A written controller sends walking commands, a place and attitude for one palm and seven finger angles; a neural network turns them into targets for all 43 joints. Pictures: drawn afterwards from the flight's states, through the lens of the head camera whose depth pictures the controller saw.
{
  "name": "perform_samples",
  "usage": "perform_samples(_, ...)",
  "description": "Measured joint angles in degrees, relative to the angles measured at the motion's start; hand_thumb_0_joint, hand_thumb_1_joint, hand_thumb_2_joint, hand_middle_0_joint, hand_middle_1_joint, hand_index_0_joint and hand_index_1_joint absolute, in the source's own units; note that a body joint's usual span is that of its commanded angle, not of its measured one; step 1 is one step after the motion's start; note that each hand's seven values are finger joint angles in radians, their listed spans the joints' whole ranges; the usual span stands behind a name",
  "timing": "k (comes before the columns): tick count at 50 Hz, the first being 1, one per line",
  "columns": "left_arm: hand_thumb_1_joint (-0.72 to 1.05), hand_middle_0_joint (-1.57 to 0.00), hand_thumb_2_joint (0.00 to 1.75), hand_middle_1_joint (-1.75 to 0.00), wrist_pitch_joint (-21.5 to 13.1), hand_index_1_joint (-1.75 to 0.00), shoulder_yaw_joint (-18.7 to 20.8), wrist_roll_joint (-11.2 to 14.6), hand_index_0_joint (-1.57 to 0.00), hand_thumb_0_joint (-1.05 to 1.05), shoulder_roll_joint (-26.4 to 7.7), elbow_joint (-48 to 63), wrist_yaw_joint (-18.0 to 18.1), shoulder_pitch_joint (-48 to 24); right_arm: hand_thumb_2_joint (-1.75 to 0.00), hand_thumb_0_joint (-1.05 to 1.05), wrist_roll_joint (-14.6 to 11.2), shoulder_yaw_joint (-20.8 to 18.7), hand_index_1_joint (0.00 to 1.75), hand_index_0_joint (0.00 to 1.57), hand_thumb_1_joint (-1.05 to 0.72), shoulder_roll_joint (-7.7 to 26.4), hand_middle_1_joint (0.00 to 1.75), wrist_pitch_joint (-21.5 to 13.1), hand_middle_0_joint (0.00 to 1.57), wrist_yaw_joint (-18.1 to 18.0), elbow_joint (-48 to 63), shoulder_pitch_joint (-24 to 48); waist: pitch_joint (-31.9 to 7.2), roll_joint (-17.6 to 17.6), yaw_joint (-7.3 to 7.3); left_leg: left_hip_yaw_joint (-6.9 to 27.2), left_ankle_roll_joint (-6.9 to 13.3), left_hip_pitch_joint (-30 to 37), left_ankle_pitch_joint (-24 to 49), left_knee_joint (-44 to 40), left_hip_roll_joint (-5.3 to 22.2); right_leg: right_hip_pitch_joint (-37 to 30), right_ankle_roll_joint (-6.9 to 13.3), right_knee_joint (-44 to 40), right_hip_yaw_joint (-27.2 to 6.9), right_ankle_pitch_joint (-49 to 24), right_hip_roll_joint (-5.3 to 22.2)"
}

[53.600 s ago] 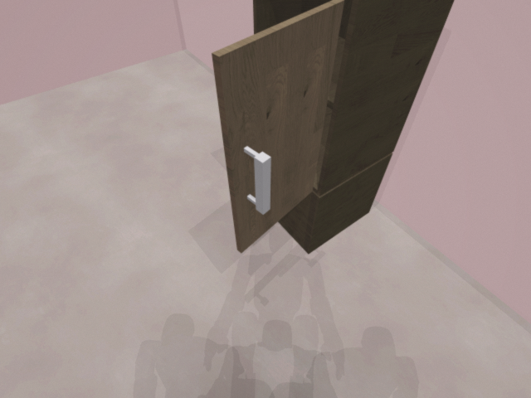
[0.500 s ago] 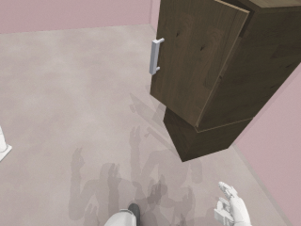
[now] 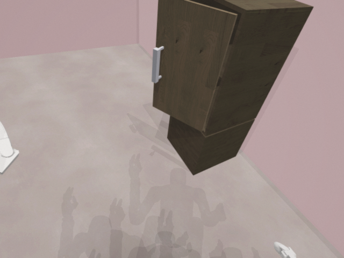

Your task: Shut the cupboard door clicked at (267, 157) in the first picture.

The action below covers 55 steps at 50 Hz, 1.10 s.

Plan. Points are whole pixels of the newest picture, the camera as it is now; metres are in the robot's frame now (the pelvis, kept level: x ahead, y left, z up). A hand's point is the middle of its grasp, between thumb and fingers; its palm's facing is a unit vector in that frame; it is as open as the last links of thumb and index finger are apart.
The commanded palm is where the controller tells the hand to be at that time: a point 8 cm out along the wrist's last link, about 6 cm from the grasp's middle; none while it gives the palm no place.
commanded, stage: stop stepping back and stand still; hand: left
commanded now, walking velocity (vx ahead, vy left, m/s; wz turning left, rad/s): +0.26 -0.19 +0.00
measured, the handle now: (158, 64) +0.97 +0.13 -0.02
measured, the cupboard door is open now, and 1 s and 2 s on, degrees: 27 27 27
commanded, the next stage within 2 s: let the arm hang, fingers relaxed in 1.28 s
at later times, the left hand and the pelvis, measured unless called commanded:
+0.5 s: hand out of the picture +0.13 +0.29 +0.19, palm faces +0.58 -0.74 -0.34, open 7.4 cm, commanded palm +0.06 +0.31 +0.20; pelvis -0.06 +0.00 +0.02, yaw +3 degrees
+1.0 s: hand (1, 184) +0.18 +0.30 +0.16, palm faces +0.51 -0.75 -0.43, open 7.4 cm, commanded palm +0.12 +0.32 +0.20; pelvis +0.00 +0.01 +0.02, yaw +3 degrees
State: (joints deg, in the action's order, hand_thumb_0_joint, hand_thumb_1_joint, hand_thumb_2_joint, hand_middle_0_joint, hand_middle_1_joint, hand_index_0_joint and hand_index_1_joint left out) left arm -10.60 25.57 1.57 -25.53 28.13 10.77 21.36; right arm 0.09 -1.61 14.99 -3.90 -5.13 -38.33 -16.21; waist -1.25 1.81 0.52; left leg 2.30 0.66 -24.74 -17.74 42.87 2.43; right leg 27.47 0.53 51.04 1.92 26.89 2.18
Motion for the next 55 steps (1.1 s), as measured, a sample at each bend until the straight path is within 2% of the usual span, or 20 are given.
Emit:
perform_samples(2, 0.89, -0.21, 0.89, -0.30, 0.67, -0.30, 1.10, -0.27, -0.21, 0.02, -0.21, -4.71, -0.29, -4.27, -0.90, 0.02, -0.36, 0.54, 0.30, 0.20, -0.90, -2.58, 0.30, -0.25, 0.20, 0.78, -0.84, 1.19, 1.85, 1.20, -1.47, -0.20, 0.05, 0.06, 2.66, -0.46, -0.36, 2.66, -0.39, 9.22, -1.35, -1.91, -1.94)
perform_samples(4, 0.89, -0.20, 0.89, -0.30, 2.25, -0.30, 1.62, 0.10, -0.21, 0.02, -0.04, -4.88, -0.73, -2.15, -0.90, 0.02, -0.40, 1.52, 0.30, 0.20, -0.90, -5.24, 0.30, -0.17, 0.20, 2.17, -0.35, 0.86, 1.43, 1.52, -3.67, 0.06, -0.22, 0.40, 4.01, -3.19, 0.20, 2.76, -0.18, 11.61, -0.05, -3.10, -3.69)
perform_samples(6, 0.89, -0.20, 0.89, -0.30, 2.85, -0.30, 0.57, 0.56, -0.21, 0.02, 0.74, -1.74, -1.32, 3.41, -0.90, 0.02, -0.31, 2.60, 0.30, 0.20, -0.90, -7.18, 0.30, 0.03, 0.20, 3.22, 0.57, -0.39, 0.19, 1.15, -4.98, 0.08, -0.70, 0.68, 3.83, -6.21, 1.31, -0.72, 0.46, 6.05, 2.35, -2.85, -5.03)
perform_samples(8, 0.89, -0.20, 0.89, -0.30, 2.59, -0.30, -1.14, 0.56, -0.20, 0.02, 0.47, 3.07, -2.03, 9.91, -0.90, 0.02, 0.22, 3.50, 0.30, 0.20, -0.90, -8.17, 0.30, 0.21, 0.20, 3.68, 1.80, -2.06, -1.42, 0.42, -5.51, 0.22, -0.96, -0.66, 1.13, -6.83, 2.11, -7.19, 1.50, -4.64, 4.62, 0.00, -6.20)
perform_samples(10, 0.89, -0.20, 0.89, -0.30, 1.65, -0.30, -1.13, 0.13, -0.21, 0.02, -2.14, 8.65, -2.60, 15.16, -0.90, 0.02, 0.36, 3.95, 0.30, 0.20, -0.90, -8.43, 0.30, 0.23, 0.21, 3.96, 3.06, -3.19, -3.05, 1.79, -4.36, -1.02, -0.98, -5.40, -5.22, -1.08, 0.91, -12.71, 3.94, -15.91, 3.41, 1.87, -5.20)
perform_samples(11, 0.89, -0.21, 0.89, -0.30, 0.78, -0.30, -1.12, -0.14, -0.21, 0.02, -2.64, 10.18, -2.92, 15.92, -0.90, 0.02, 0.27, 3.77, 0.30, 0.20, -0.90, -7.95, 0.30, 0.53, 0.21, 3.85, 2.19, -2.36, -2.43, 1.36, -3.02, -0.80, -1.06, -8.02, -6.61, 5.10, 0.88, -11.90, 4.45, -16.57, 3.46, -3.71, -5.14)
perform_samples(13, 0.88, -0.21, 0.89, -0.30, -1.00, -0.30, -0.75, -0.22, -0.22, 0.02, -3.53, 10.49, -3.61, 15.29, -0.90, 0.02, 0.72, 3.16, 0.30, 0.20, -0.90, -6.72, 0.30, 1.23, 0.21, 3.17, -1.03, -0.95, -1.16, -0.11, -1.86, -0.47, -1.23, -11.66, -4.37, 16.31, 0.54, -12.41, 4.20, -16.74, 4.95, -8.13, -5.15)
perform_samples(15, 0.88, -0.22, 0.89, -0.30, -2.29, -0.30, 0.62, -0.40, -0.22, 0.02, -3.98, 7.81, -3.29, 13.86, -0.90, 0.02, 0.55, 2.42, 0.30, 0.20, -0.90, -5.76, 0.30, 1.89, 0.21, 2.39, -2.72, -1.24, -2.21, -0.30, -0.57, -2.41, -1.31, -12.87, -1.51, 21.07, 0.47, -13.47, 4.14, -18.51, 5.21, -8.95, -4.18)
perform_samples(17, 0.88, -0.22, 0.89, -0.30, -2.66, -0.30, 2.13, -0.06, -0.22, 0.01, -2.65, 3.42, -2.77, 12.11, -0.90, 0.02, 0.19, 1.75, 0.30, 0.20, -0.90, -4.51, 0.30, 2.13, 0.21, 1.51, -2.84, -1.64, -3.82, -0.47, 0.59, -4.29, -1.12, -11.74, -0.21, 19.63, 1.03, -13.77, 4.13, -19.92, 4.60, -8.75, -2.89)
perform_samples(20, 0.88, -0.21, 0.89, -0.30, -1.38, -0.30, 2.20, 0.39, -0.22, 0.01, 0.34, -4.41, -1.55, 8.21, -0.90, 0.02, -0.24, 1.07, 0.30, 0.20, -0.90, -2.23, 0.30, 1.27, 0.21, 0.23, -2.02, -1.59, -4.99, -1.18, 1.28, -6.40, -0.46, -6.21, -0.73, 10.14, 1.81, -13.84, 3.35, -20.70, 4.28, -8.36, -0.72)
perform_samples(24, 0.89, -0.20, 0.89, -0.30, 1.85, -0.30, -2.14, 0.41, -0.21, 0.01, 4.43, -8.64, 0.06, 3.05, -0.90, 0.02, -0.13, 0.42, 0.30, 0.20, -0.90, 0.35, 0.30, -0.59, 0.21, -1.09, -0.48, -0.86, -4.11, -1.99, 0.96, -7.94, 0.52, 4.98, -2.38, -4.98, 1.99, -13.02, 1.61, -17.17, 5.18, -8.27, 1.29)
perform_samples(26, 0.89, -0.20, 0.89, -0.30, 2.56, -0.30, -4.30, 0.50, -0.21, 0.02, 5.62, -7.19, 0.20, 2.36, -0.90, 0.02, -0.16, 0.15, 0.30, 0.20, -0.90, 0.48, 0.30, -1.21, 0.20, -1.32, 0.11, 0.63, -2.81, -1.59, -0.03, -7.33, -0.27, 6.94, 1.34, -8.44, 1.66, -11.34, 0.66, -12.53, 5.06, -5.36, 1.69)
perform_samples(29, 0.89, -0.20, 0.89, -0.30, 2.62, -0.30, -4.97, 0.48, -0.21, 0.02, 4.70, -3.86, -0.54, 4.15, -0.90, 0.02, -0.11, 1.09, 0.30, 0.20, -0.90, -2.70, 0.30, -1.44, 0.20, -0.75, 1.13, 3.24, -0.13, 1.92, -1.36, -8.12, -1.69, 7.45, 2.19, -7.60, 0.75, -8.67, 0.12, -6.77, 1.16, -1.93, 0.19)
perform_samples(32, 0.89, -0.20, 0.89, -0.30, 2.53, -0.30, -3.45, 0.45, -0.21, 0.02, 1.72, 1.08, -1.31, 7.72, -0.90, 0.02, 0.00, 2.60, 0.30, 0.20, -0.90, -5.54, 0.30, -2.09, 0.20, 0.47, 3.23, 3.30, 1.17, 2.94, -2.36, -7.56, -2.51, 7.87, 2.27, -8.75, 1.39, -8.75, -0.16, -10.10, 1.78, -3.85, -1.54)
perform_samples(36, 0.89, -0.21, 0.89, -0.30, 0.37, -0.30, -0.07, 0.43, -0.21, 0.02, -1.41, 6.15, -1.02, 11.67, -0.90, 0.01, -0.15, 3.29, 0.30, 0.20, -0.90, -5.99, 0.30, -1.83, 0.20, 2.07, 4.19, 2.23, 1.93, -0.66, -1.92, -5.11, -2.41, 6.10, -1.44, -5.18, 3.31, -11.01, 2.88, -16.07, 4.07, -9.54, -4.04)
perform_samples(40, 0.88, -0.21, 0.89, -0.30, -1.31, -0.30, 0.97, 0.62, -0.22, 0.02, -0.72, 4.81, -0.47, 12.42, -0.90, 0.01, -0.65, 2.54, 0.30, 0.20, -0.90, -4.64, 0.30, 0.25, 0.21, 2.83, 1.58, 1.81, 1.00, -2.28, -0.10, -4.19, -1.92, 2.38, -6.50, 5.34, 0.38, -12.58, 3.43, -19.15, 3.52, -9.33, -3.69)
perform_samples(42, 0.88, -0.21, 0.89, -0.30, -1.33, -0.30, 0.95, 0.60, -0.22, 0.01, 0.20, 1.90, -0.18, 12.34, -0.90, 0.02, -0.76, 2.45, 0.30, 0.20, -0.90, -3.86, 0.30, 1.08, 0.21, 2.63, 0.93, 1.81, 1.03, -2.38, 0.17, -5.38, -1.68, 2.99, -5.50, 2.71, -0.44, -13.71, 2.93, -20.37, 2.99, -9.59, -2.92)
perform_samples(46, 0.89, -0.21, 0.89, -0.30, 0.54, -0.30, -0.87, 0.79, -0.21, 0.01, 2.15, -3.45, -0.07, 10.89, -0.90, 0.02, -0.88, 1.87, 0.30, 0.20, -0.90, -2.10, 0.30, 1.55, 0.21, 1.61, 0.90, 2.05, 1.89, -3.83, -0.15, -5.92, -0.52, 7.86, 4.33, -10.58, -0.13, -15.18, 1.66, -18.70, 3.44, -7.47, -2.87)
perform_samples(51, 0.89, -0.20, 0.89, -0.30, 3.10, -0.30, -4.30, 0.52, -0.21, 0.02, 4.91, -4.13, -0.82, 8.28, -0.90, 0.02, -1.15, 1.89, 0.30, 0.20, -0.90, -3.02, 0.30, 1.30, 0.20, 0.77, 0.66, 3.52, 2.09, -1.10, 0.41, -7.01, -0.04, 9.44, 2.13, -11.49, -0.68, -16.76, 0.90, -20.33, 2.33, -7.36, -2.35)
perform_samples(55, 0.89, -0.21, 0.89, -0.30, 1.86, -0.30, -4.47, 0.40, -0.21, 0.02, 3.37, 1.97, -1.14, 7.76, -0.90, 0.02, -1.02, 2.41, 0.30, 0.20, -0.90, -3.85, 0.30, -0.27, 0.20, 1.00, 3.27, 5.11, 3.15, 0.01, -0.48, -6.72, -0.19, 8.84, 2.63, -12.25, -0.34, -16.84, 0.96, -22.46, 2.59, -8.47, -2.80)
